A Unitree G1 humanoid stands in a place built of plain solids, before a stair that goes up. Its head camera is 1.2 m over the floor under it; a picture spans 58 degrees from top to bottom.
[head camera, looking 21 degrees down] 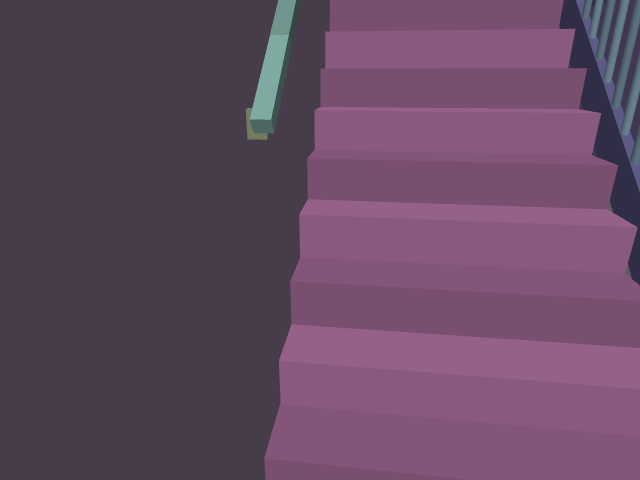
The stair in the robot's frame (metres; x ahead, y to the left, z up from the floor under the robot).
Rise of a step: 0.17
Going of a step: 0.22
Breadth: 1.20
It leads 7 degrees to the right of straight ahead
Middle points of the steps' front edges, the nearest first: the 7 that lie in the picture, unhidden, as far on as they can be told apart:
1.07 -0.46 0.35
1.29 -0.49 0.53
1.50 -0.52 0.70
1.72 -0.54 0.88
1.93 -0.57 1.05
2.14 -0.60 1.23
2.36 -0.62 1.40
